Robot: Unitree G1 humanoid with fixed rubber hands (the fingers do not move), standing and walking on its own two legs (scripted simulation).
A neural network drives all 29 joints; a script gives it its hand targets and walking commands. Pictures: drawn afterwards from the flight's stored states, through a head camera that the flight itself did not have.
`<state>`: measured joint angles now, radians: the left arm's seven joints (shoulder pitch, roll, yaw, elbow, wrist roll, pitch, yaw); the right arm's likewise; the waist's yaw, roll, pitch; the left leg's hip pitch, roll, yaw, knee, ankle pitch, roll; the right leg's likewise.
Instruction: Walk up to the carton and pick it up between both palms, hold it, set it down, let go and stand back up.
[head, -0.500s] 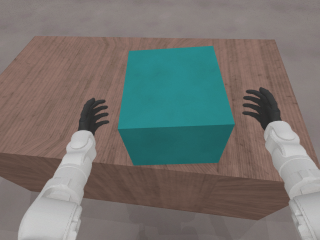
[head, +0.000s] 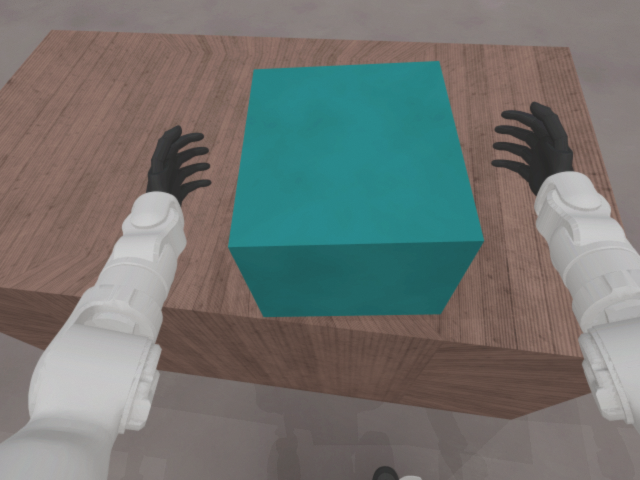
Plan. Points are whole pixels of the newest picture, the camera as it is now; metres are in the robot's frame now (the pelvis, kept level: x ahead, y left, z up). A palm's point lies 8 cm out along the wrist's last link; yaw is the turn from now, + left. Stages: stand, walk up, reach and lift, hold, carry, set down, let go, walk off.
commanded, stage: reach and lift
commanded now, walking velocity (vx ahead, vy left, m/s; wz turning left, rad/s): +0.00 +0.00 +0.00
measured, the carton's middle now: (348, 193) +0.54 -0.02 -0.03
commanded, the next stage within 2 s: none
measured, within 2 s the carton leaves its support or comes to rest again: neither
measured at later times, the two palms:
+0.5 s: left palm (196, 244) +0.45 +0.21 -0.02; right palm (508, 233) +0.45 -0.23 -0.02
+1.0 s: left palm (218, 247) +0.45 +0.18 -0.03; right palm (494, 235) +0.45 -0.22 -0.03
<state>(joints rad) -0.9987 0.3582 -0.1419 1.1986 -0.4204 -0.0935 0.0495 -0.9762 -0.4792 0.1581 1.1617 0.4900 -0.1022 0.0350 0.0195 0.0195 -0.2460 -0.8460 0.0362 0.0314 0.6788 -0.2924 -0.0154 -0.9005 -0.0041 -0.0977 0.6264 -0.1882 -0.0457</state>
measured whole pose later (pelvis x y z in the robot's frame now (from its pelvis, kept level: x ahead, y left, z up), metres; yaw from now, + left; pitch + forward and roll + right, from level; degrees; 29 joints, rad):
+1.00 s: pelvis -0.02 +0.01 -0.05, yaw -2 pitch +35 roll +1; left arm -0.96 0.22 -0.11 1.31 -0.40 -0.36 0.06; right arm -0.96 -0.37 0.10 1.22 0.36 -0.31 -0.01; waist 0.06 0.06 -0.30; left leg -1.18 0.04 0.06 0.98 -0.41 0.00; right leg -1.26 -0.01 -0.06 0.93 -0.28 -0.03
